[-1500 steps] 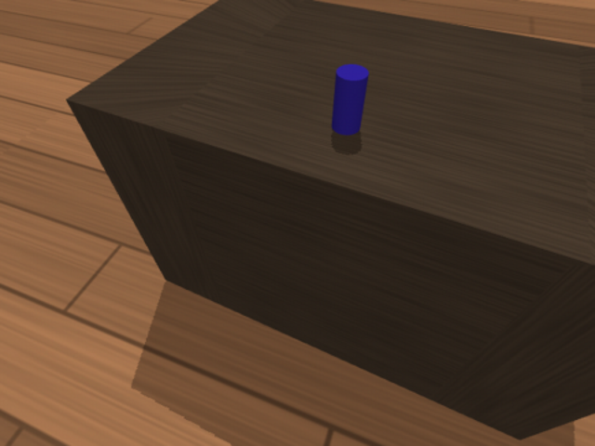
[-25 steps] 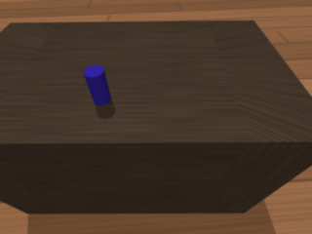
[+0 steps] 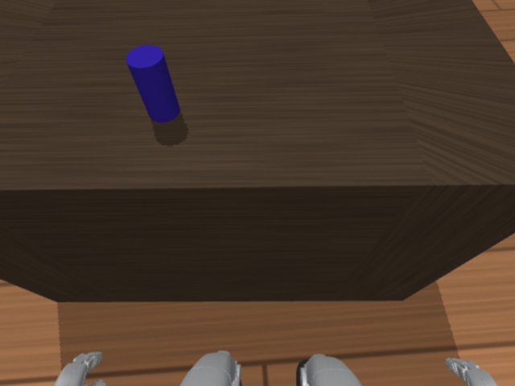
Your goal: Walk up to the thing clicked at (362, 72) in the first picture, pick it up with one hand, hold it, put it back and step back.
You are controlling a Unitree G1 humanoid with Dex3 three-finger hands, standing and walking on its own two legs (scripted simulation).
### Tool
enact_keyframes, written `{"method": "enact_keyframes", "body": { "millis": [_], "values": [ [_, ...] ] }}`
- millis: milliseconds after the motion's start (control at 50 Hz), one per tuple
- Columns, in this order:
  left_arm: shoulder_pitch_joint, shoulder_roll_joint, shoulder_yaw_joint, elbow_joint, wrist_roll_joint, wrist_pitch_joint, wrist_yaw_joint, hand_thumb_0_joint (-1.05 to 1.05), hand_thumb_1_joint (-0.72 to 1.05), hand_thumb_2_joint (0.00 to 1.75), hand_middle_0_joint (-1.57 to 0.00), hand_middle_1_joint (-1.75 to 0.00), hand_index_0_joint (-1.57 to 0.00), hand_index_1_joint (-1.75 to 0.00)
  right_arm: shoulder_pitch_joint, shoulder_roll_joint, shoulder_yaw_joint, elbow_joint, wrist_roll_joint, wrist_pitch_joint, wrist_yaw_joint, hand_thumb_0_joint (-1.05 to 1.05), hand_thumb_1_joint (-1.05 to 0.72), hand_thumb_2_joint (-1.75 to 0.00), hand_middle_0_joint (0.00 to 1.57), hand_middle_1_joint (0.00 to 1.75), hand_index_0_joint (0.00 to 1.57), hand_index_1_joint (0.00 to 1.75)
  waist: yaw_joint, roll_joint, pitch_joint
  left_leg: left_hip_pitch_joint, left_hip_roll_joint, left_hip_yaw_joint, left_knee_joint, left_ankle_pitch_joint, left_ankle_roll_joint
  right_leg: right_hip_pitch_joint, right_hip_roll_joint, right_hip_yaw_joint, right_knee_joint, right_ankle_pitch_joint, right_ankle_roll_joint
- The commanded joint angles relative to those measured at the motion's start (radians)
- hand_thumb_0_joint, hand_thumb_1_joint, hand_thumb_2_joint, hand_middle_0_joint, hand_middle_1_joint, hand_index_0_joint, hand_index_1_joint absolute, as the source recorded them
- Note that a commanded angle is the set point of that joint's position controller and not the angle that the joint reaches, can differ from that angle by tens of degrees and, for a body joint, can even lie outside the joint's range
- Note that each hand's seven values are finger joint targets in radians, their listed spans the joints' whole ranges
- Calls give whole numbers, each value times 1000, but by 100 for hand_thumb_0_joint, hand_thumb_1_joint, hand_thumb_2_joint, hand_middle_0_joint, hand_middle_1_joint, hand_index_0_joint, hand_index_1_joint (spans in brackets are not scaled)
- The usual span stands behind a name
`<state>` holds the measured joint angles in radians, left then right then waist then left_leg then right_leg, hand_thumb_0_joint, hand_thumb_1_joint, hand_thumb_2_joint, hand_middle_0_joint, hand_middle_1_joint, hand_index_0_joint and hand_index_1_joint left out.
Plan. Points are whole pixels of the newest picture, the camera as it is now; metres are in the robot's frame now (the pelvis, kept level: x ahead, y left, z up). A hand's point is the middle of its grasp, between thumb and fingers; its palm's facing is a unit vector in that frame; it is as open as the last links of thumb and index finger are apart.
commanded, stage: step back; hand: left
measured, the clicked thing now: (155, 86) +0.56 +0.20 +0.10
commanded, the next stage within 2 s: none
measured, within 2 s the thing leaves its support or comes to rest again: neither
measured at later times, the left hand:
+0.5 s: hand out of the picture +0.05 +0.30 -0.16, palm faces -0.13 -0.92 -0.37, open 7.4 cm
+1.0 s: hand out of the picture -0.05 +0.32 -0.16, palm faces -0.05 -0.94 -0.35, open 7.4 cm
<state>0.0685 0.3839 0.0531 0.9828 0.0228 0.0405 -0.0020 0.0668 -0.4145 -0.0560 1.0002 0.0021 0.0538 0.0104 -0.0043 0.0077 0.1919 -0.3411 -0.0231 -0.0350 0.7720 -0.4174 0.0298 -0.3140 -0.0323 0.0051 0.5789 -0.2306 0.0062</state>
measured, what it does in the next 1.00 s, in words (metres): walks backwards: left foot, then right foot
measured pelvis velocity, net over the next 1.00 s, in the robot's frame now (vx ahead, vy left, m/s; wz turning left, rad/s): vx -0.20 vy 0.06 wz -0.02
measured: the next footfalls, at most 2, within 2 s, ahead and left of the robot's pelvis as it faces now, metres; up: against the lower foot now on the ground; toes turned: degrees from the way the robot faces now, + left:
left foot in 0.14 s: -0.03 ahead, +0.14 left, +0.00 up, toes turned -2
right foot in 0.52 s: -0.06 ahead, -0.07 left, +0.00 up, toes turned -1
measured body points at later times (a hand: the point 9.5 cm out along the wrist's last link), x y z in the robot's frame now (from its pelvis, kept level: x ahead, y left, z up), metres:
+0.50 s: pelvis -0.08 +0.04 -0.01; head +0.00 +0.05 +0.43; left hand +0.06 +0.35 -0.14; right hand -0.02 -0.28 -0.12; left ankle -0.07 +0.14 -0.73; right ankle -0.10 -0.07 -0.72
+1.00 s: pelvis -0.20 +0.06 +0.00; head -0.13 +0.09 +0.44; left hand -0.05 +0.37 -0.13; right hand -0.12 -0.25 -0.11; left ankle -0.19 +0.18 -0.73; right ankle -0.15 -0.07 -0.68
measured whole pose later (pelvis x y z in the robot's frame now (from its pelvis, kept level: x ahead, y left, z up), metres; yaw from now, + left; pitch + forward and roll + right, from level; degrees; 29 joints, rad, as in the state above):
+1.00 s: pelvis -0.20 +0.06 +0.00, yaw -1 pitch -3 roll -1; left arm 0.10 0.39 0.08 0.78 0.03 0.10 0.00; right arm 0.18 -0.36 -0.03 0.87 -0.04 0.01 -0.01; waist -0.01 -0.06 0.19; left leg -0.26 -0.02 -0.05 0.65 -0.34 0.02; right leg -0.48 0.09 0.12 0.98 -0.49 -0.01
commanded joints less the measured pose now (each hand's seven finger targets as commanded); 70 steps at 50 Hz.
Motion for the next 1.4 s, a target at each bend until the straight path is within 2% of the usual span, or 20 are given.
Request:
{"method": "enact_keyframes", "body": {
  "millis": [0, 80, 160, 200, 260, 400, 500, 580, 660, 800, 860, 900, 920, 940, 1000, 1160, 1280, 1320, 1340, 1380],
  "values": [
    [-103, 287, 68, -148, 17, -24, 26, 0, 90, 90, -20, -30, -20, -30, 148, -172, -50, -63, 7, 0, 2, 0, -90, -90, 20, 30, 20, 30, -31, -229, -235, 91, 11, -65, 226, -152, 27, -63, -309, 254, -170, 319, -264],
    [-77, 250, 54, -180, 7, -6, 27, 0, 90, 90, -20, -30, -20, -30, 200, -162, -52, -70, -10, -26, -11, 0, -90, -90, 20, 30, 20, 30, -36, -164, -266, 88, 16, 12, -229, 115, 7, 80, -191, 182, 12, 303, -148],
    [-10, 172, 41, -199, -7, 15, 39, 0, 90, 90, -20, -30, -20, -30, 146, -305, -85, -116, -46, -38, -24, 0, -90, -90, 20, 30, 20, 30, -10, 141, -230, 244, 318, -306, -322, 913, 137, -227, 140, 147, 447, -387, -35],
    [-59, 199, 55, -188, 5, 14, 50, 0, 90, 90, -20, -30, -20, -30, 96, -303, -89, -146, -38, -39, -33, 0, -90, -90, 20, 30, 20, 30, -41, 178, -224, 150, 371, -370, -381, 732, 204, -206, 144, 219, 585, -370, -34],
    [25, 190, 57, -176, -15, 13, 36, 0, 90, 90, -20, -30, -20, -30, 30, -214, -59, -170, -39, -47, -50, 0, -90, -90, 20, 30, 20, 30, 31, 144, -191, 261, 232, -183, -291, 787, 132, -272, 142, 198, 600, -231, -29],
    [3, 167, 60, -228, 1, -11, 25, 0, 90, 90, -20, -30, -20, -30, 153, -213, -71, -179, -20, -42, -57, 0, -90, -90, 20, 30, 20, 30, -41, 116, -256, 434, 278, -189, -223, 778, 190, -197, 82, 106, 243, -231, 5],
    [132, 151, 67, -179, 12, -24, 18, 0, 90, 90, -20, -30, -20, -30, 78, -215, -62, -208, -3, -29, -45, 0, -90, -90, 20, 30, 20, 30, 19, 94, -286, 224, 216, -113, -127, 604, 119, 114, 67, 17, -157, 79, -44],
    [50, 310, 102, -241, 16, -32, 16, 0, 90, 90, -20, -30, -20, -30, 67, -176, -50, -213, 5, -17, -56, 0, -90, -90, 20, 30, 20, 30, 45, -268, -195, -40, -39, -90, 383, -276, -31, 35, -360, 559, -205, 497, -355],
    [-2, 201, 82, -271, 5, -20, 26, 0, 90, 90, -20, -30, -20, -30, 130, -166, -36, -173, 6, -24, -49, 0, -90, -90, 20, 30, 20, 30, 2, -107, -191, -79, -93, -115, 433, -124, -36, 73, -163, 238, -142, 492, -226],
    [61, 208, 83, -308, 16, 0, 27, 0, 90, 90, -20, -30, -20, -30, 160, -147, -29, -206, -11, -50, -55, 0, -90, -90, 20, 30, 20, 30, 33, -221, -280, -56, 19, -12, -80, -75, -45, 284, -168, 221, -28, 491, -215],
    [32, 214, 75, -318, -1, 19, 14, 0, 90, 90, -20, -30, -20, -30, 230, -157, -49, -171, -29, -59, -50, 0, -90, -90, 20, 30, 20, 30, -11, -173, -286, 130, -3, 46, -377, 242, -27, 144, -123, 194, 65, 308, -143],
    [71, 140, 60, -328, -6, 22, 11, 0, 90, 90, -20, -30, -20, -30, 162, -307, -86, -199, -55, -64, -44, 0, -90, -90, 20, 30, 20, 30, 7, 194, -254, 241, 336, -441, -463, 392, 101, -216, 115, 97, 319, -232, -42],
    [-4, 191, 87, -331, 8, 23, 26, 0, 90, 90, -20, -30, -20, -30, 130, -371, -98, -223, -42, -60, -37, 0, -90, -90, 20, 30, 20, 30, -50, 222, -220, 39, 472, -546, -482, 411, 254, -152, 147, 155, 520, -431, -16],
    [-16, 218, 93, -319, 16, 24, 29, 0, 90, 90, -20, -30, -20, -30, 83, -354, -98, -228, -43, -68, -44, 0, -90, -90, 20, 30, 20, 30, -37, 197, -183, -17, 487, -564, -489, 379, 280, -139, 121, 219, 642, -395, -17],
    [128, 194, 96, -262, -8, 22, 16, 0, 90, 90, -20, -30, -20, -30, -1, -215, -59, -248, -44, -72, -50, 0, -90, -90, 20, 30, 20, 30, 68, 100, -183, 157, 258, -179, -362, 607, 154, -244, 157, 234, 708, -250, -23],
    [113, 180, 87, -265, 6, 6, 9, 0, 90, 90, -20, -30, -20, -30, 128, -224, -76, -255, -30, -62, -51, 0, -90, -90, 20, 30, 20, 30, -27, 175, -257, 343, 297, -174, -291, 604, 226, -179, 86, 142, 391, -286, 49],
    [290, 175, 90, -158, 10, -2, -2, 0, 90, 90, -20, -30, -20, -30, 15, -255, -72, -285, -23, -28, -43, 0, -90, -90, 20, 30, 20, 30, 54, 195, -290, 55, 238, -117, -183, 383, 118, 184, 54, -6, -129, -18, -20],
    [254, 306, 126, -184, 34, -7, -5, 0, 90, 90, -20, -30, -20, -30, 34, -167, -49, -302, -10, -24, -45, 0, -90, -90, 20, 30, 20, 30, 53, -163, -206, -257, -14, -69, 50, -47, -3, 179, -183, 409, -228, -113, -124],
    [153, 393, 138, -233, 31, -1, -4, 0, 90, 90, -20, -30, -20, -30, 9, -174, -60, -304, -8, -23, -65, 0, -90, -90, 20, 30, 20, 30, 82, -315, -158, -179, -66, -65, 292, -224, -37, -102, -368, 574, -323, -160, -284],
    [40, 319, 112, -276, 29, -10, 4, 0, 90, 90, -20, -30, -20, -30, 68, -229, -68, -250, -3, -29, -56, 0, -90, -90, 20, 30, 20, 30, 25, -237, -90, -85, -37, -131, 432, -145, -28, -229, -329, 483, -319, -100, -267]
  ]
}}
